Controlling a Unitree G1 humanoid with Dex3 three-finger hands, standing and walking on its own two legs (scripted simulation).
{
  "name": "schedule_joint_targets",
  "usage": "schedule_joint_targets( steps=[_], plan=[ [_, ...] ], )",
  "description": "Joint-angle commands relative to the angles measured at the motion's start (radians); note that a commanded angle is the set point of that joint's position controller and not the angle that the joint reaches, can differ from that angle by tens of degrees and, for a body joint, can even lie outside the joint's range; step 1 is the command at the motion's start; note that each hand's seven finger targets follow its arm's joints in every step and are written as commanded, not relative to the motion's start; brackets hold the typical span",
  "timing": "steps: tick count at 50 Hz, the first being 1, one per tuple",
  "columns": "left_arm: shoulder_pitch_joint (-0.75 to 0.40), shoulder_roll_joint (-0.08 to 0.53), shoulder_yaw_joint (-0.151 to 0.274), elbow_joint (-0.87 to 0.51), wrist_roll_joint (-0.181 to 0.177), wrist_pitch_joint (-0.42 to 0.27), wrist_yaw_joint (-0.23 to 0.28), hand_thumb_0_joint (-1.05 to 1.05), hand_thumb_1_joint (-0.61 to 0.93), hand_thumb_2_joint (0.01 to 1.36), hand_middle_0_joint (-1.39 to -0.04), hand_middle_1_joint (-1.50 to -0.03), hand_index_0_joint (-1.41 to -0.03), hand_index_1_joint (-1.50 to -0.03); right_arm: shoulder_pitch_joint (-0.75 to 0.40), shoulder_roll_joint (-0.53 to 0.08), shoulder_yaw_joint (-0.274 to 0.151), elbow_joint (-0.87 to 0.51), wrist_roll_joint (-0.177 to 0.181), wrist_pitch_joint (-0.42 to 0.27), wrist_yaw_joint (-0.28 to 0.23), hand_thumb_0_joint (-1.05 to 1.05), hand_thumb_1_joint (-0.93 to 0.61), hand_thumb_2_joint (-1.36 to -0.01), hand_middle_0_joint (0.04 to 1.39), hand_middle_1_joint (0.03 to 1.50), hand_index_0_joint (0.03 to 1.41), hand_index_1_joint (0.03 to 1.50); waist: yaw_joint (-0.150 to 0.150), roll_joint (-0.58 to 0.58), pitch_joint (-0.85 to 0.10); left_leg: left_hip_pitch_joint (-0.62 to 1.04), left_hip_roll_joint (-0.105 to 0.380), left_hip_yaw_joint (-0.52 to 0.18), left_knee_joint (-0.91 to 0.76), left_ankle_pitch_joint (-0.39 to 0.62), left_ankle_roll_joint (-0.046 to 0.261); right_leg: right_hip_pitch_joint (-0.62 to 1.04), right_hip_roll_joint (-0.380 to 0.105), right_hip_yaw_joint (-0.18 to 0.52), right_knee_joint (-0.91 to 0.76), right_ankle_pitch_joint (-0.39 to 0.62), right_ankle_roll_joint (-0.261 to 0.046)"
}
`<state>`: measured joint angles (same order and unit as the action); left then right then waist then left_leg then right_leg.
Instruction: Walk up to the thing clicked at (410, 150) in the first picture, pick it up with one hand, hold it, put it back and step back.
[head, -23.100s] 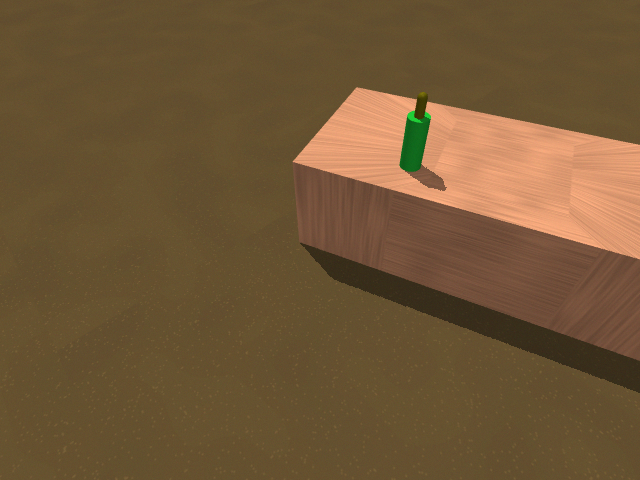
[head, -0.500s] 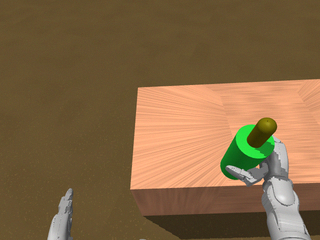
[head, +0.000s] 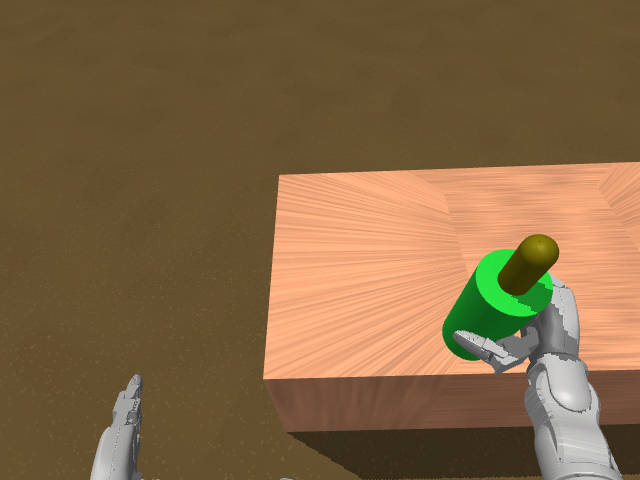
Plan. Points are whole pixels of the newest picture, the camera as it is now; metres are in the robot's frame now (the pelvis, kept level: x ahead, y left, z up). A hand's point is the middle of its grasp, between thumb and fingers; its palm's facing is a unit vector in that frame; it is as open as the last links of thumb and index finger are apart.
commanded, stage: crouch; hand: right
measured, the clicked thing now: (497, 300) +0.32 -0.15 +0.08
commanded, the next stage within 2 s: lower in 1.32 s
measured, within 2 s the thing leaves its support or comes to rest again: neither
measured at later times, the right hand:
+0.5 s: hand (480, 310) +0.38 -0.18 -0.05, palm faces +0.16 +0.99 -0.02, open 10.4 cm
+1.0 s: hand (466, 281) +0.47 -0.19 -0.11, palm faces +0.20 +0.98 -0.01, open 10.4 cm
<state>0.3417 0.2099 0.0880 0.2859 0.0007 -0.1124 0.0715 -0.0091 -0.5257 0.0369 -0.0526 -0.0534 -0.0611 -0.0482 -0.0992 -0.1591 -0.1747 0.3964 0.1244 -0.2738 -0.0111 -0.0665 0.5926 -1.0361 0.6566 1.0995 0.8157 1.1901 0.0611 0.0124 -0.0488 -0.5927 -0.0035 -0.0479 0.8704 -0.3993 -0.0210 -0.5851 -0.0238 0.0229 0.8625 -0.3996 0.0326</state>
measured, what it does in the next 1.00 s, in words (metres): lowers itself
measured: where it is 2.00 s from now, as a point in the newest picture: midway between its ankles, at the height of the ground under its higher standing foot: outside the picture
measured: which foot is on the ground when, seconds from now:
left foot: down 0.00-1.00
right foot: down 0.00-1.00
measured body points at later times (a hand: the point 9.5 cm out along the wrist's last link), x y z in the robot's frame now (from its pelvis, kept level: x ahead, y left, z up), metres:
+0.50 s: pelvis -0.02 +0.00 -0.04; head +0.09 -0.04 +0.40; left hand +0.15 +0.26 -0.03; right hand +0.37 -0.23 -0.04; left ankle +0.02 +0.13 -0.70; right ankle +0.02 -0.14 -0.70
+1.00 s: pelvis -0.01 -0.02 -0.08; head +0.14 -0.06 +0.34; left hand +0.15 +0.26 -0.04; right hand +0.45 -0.24 -0.10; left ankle +0.02 +0.13 -0.70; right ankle +0.02 -0.14 -0.70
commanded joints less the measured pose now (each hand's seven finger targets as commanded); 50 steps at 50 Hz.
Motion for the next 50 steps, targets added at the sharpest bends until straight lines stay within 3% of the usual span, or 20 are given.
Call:
schedule_joint_targets(
  steps=[1, 4, 6, 8, 11, 13, 15, 17, 18, 21, 24, 26, 31, 35, 39, 42, 43, 44, 45, 50],
  plan=[
    [-0.011, 0.096, 0.038, -0.165, 0.0, -0.057, 0.009, 0.0, -0.543, 0.053, -0.047, -0.063, -0.057, -0.054, -0.365, -0.147, -0.049, -0.4, 0.032, -0.152, 0.006, 0.0, 0.049, -1.368, 1.224, 1.474, 1.298, 1.474, -0.015, -0.076, -0.348, 0.113, -0.005, 0.053, -0.114, 0.284, 0.009, 0.208, 0.018, -0.032, -0.106, 0.261, -0.031],
    [-0.063, 0.066, -0.005, -0.176, 0.003, -0.061, 0.012, 0.0, -0.531, 0.046, -0.04, -0.054, -0.048, -0.046, -0.397, -0.14, -0.048, -0.369, 0.033, -0.159, 0.002, 0.0, -0.08, -1.287, 1.234, 1.41, 1.291, 1.41, -0.008, -0.035, -0.337, 0.112, -0.001, 0.036, -0.114, 0.274, 0.007, 0.152, 0.021, -0.039, -0.086, 0.209, -0.042],
    [-0.08, 0.122, 0.039, -0.174, 0.009, -0.062, 0.016, 0.0, -0.536, 0.048, -0.042, -0.054, -0.048, -0.048, -0.349, -0.098, -0.046, -0.207, 0.038, -0.15, 0.002, 0.0, -0.099, -1.304, 1.249, 1.427, 1.306, 1.427, 0.013, 0.012, -0.278, 0.068, -0.002, 0.036, -0.124, 0.211, 0.002, 0.095, 0.019, -0.037, -0.085, 0.141, -0.046],
    [-0.074, 0.198, 0.112, -0.229, 0.012, -0.065, 0.025, 0.0, -0.539, 0.046, -0.041, -0.049, -0.046, -0.045, -0.498, -0.203, -0.113, -0.336, 0.032, -0.181, -0.012, 0.0, -0.083, -1.292, 1.241, 1.417, 1.299, 1.418, 0.032, -0.017, -0.385, 0.085, 0.004, 0.014, -0.124, 0.209, 0.001, 0.143, 0.017, -0.037, -0.07, 0.134, -0.044],
    [0.027, 0.153, 0.087, -0.173, 0.017, -0.052, 0.018, 0.0, -0.523, 0.035, -0.042, -0.054, -0.052, -0.043, -0.426, -0.16, -0.096, -0.142, 0.017, -0.186, -0.011, 0.0, -0.1, -1.319, 1.269, 1.448, 1.328, 1.448, 0.044, 0.007, -0.283, 0.03, -0.001, 0.026, -0.107, 0.201, -0.001, 0.081, 0.02, -0.034, -0.052, 0.124, -0.047],
    [-0.018, 0.121, 0.064, -0.203, 0.02, -0.062, 0.005, 0.0, -0.527, 0.038, -0.041, -0.051, -0.05, -0.042, -0.523, -0.205, -0.138, -0.168, 0.015, -0.223, -0.008, 0.0, -0.039, -1.263, 1.216, 1.392, 1.275, 1.392, 0.038, 0.006, -0.32, 0.011, 0.004, 0.012, -0.077, 0.196, -0.001, 0.045, 0.018, -0.03, -0.023, 0.12, -0.048],
    [-0.055, 0.105, 0.041, -0.254, 0.029, -0.071, -0.003, 0.0, -0.531, 0.04, -0.043, -0.051, -0.051, -0.043, -0.579, -0.188, -0.126, -0.105, 0.009, -0.247, 0.005, 0.0, -0.017, -1.25, 1.194, 1.375, 1.254, 1.375, 0.057, 0.022, -0.336, -0.015, 0.005, -0.001, -0.062, 0.165, -0.001, 0.004, 0.017, -0.03, 0.012, 0.091, -0.052],
    [-0.044, 0.142, 0.078, -0.246, 0.034, -0.082, -0.005, 0.0, -0.53, 0.038, -0.046, -0.052, -0.054, -0.044, -0.58, -0.177, -0.12, -0.01, 0.003, -0.263, 0.009, 0.0, -0.011, -1.225, 1.167, 1.344, 1.227, 1.344, 0.07, 0.013, -0.331, -0.072, -0.001, 0.007, -0.031, 0.132, 0.002, -0.029, 0.016, -0.025, 0.027, 0.053, -0.048],
    [-0.044, 0.12, 0.053, -0.264, 0.042, -0.084, -0.012, 0.0, -0.53, 0.037, -0.045, -0.053, -0.054, -0.044, -0.636, -0.206, -0.135, -0.04, -0.003, -0.284, 0.01, 0.0, -0.008, -1.217, 1.163, 1.337, 1.222, 1.337, 0.059, -0.024, -0.374, -0.073, 0.002, 0.003, -0.011, 0.136, 0.004, -0.038, 0.019, -0.026, 0.046, 0.057, -0.045],
    [-0.004, 0.178, 0.098, -0.37, 0.05, -0.094, -0.014, 0.0, -0.534, 0.04, -0.048, -0.054, -0.055, -0.046, -0.705, -0.248, -0.144, 0.015, -0.026, -0.311, 0.019, 0.0, -0.031, -1.212, 1.159, 1.326, 1.215, 1.326, 0.098, -0.05, -0.503, -0.084, -0.01, 0.018, 0.032, 0.193, 0.004, -0.005, 0.016, -0.02, 0.086, 0.109, -0.042],
    [0.065, 0.147, 0.063, -0.36, 0.063, -0.084, -0.028, 0.0, -0.534, 0.044, -0.048, -0.056, -0.055, -0.049, -0.798, -0.3, -0.175, 0.053, -0.034, -0.342, 0.02, 0.0, -0.057, -1.229, 1.181, 1.344, 1.235, 1.344, 0.089, -0.146, -0.561, -0.147, -0.016, 0.036, 0.087, 0.227, 0.012, 0.016, 0.016, -0.019, 0.124, 0.183, -0.033],
    [0.047, 0.2, 0.112, -0.419, 0.064, -0.087, -0.028, 0.0, -0.536, 0.047, -0.05, -0.057, -0.056, -0.051, -0.859, -0.337, -0.203, 0.054, -0.032, -0.354, 0.012, 0.0, -0.085, -1.243, 1.194, 1.356, 1.248, 1.356, 0.106, -0.151, -0.604, -0.162, -0.02, 0.041, 0.101, 0.227, 0.013, 0.021, 0.013, -0.011, 0.144, 0.191, -0.031],
    [0.059, 0.251, 0.173, -0.439, 0.072, -0.069, -0.037, 0.0, -0.521, 0.042, -0.05, -0.064, -0.062, -0.052, -0.917, -0.366, -0.229, 0.104, -0.047, -0.379, -0.029, 0.0, -0.134, -1.277, 1.226, 1.388, 1.278, 1.388, 0.12, -0.199, -0.601, -0.26, -0.04, 0.068, 0.144, 0.144, 0.025, 0.025, -0.004, 0.011, 0.148, 0.181, -0.019],
    [0.069, 0.206, 0.131, -0.44, 0.082, -0.045, -0.057, 0.0, -0.515, 0.037, -0.048, -0.06, -0.06, -0.048, -0.95, -0.338, -0.212, 0.242, -0.074, -0.397, -0.037, 0.0, -0.093, -1.241, 1.196, 1.355, 1.247, 1.355, 0.14, -0.222, -0.554, -0.341, -0.044, 0.077, 0.177, 0.128, 0.032, -0.045, -0.013, 0.02, 0.188, 0.204, -0.014],
    [0.043, 0.176, 0.08, -0.543, 0.094, -0.032, -0.072, 0.0, -0.51, 0.029, -0.048, -0.057, -0.061, -0.044, -0.971, -0.344, -0.224, 0.311, -0.101, -0.415, -0.033, 0.0, -0.035, -1.231, 1.168, 1.344, 1.223, 1.344, 0.149, -0.193, -0.632, -0.326, -0.046, 0.079, 0.222, 0.184, 0.034, -0.089, -0.011, 0.023, 0.245, 0.232, -0.017],
    [0.097, 0.217, 0.1, -0.636, 0.1, -0.018, -0.082, 0.0, -0.504, 0.026, -0.046, -0.057, -0.06, -0.042, -0.945, -0.422, -0.286, 0.333, -0.114, -0.409, -0.024, 0.0, -0.076, -1.25, 1.201, 1.369, 1.253, 1.369, 0.16, -0.234, -0.764, -0.294, -0.048, 0.085, 0.249, 0.278, 0.032, -0.028, -0.012, 0.023, 0.289, 0.379, -0.013],
    [0.139, 0.253, 0.142, -0.614, 0.101, -0.011, -0.082, 0.0, -0.507, 0.028, -0.047, -0.057, -0.06, -0.043, -0.977, -0.468, -0.31, 0.317, -0.114, -0.41, -0.022, 0.0, -0.094, -1.263, 1.213, 1.382, 1.265, 1.382, 0.166, -0.275, -0.772, -0.302, -0.048, 0.083, 0.256, 0.287, 0.033, -0.027, -0.013, 0.023, 0.299, 0.402, -0.013],
    [0.154, 0.232, 0.124, -0.589, 0.1, -0.002, -0.087, 0.0, -0.504, 0.027, -0.045, -0.058, -0.059, -0.043, -0.934, -0.444, -0.311, 0.401, -0.11, -0.397, -0.017, 0.0, -0.114, -1.278, 1.236, 1.4, 1.286, 1.4, 0.172, -0.264, -0.716, -0.33, -0.051, 0.09, 0.256, 0.277, 0.033, -0.05, -0.015, 0.026, 0.3, 0.408, -0.013],
    [0.183, 0.254, 0.162, -0.527, 0.101, 0.007, -0.087, 0.0, -0.504, 0.028, -0.046, -0.057, -0.06, -0.043, -0.973, -0.458, -0.317, 0.37, -0.105, -0.401, -0.019, 0.0, -0.143, -1.293, 1.255, 1.416, 1.304, 1.416, 0.174, -0.292, -0.671, -0.36, -0.051, 0.088, 0.264, 0.255, 0.035, -0.08, -0.014, 0.026, 0.302, 0.391, -0.011],
    [0.081, 0.275, 0.175, -0.62, 0.098, 0.003, -0.091, 0.0, -0.504, 0.029, -0.045, -0.057, -0.058, -0.042, -1.037, -0.478, -0.336, 0.293, -0.105, -0.414, -0.031, 0.0, -0.072, -1.317, 1.26, 1.445, 1.316, 1.445, 0.205, -0.23, -0.718, -0.353, -0.058, 0.087, 0.275, 0.27, 0.035, -0.106, -0.018, 0.035, 0.34, 0.36, -0.027]
  ],
)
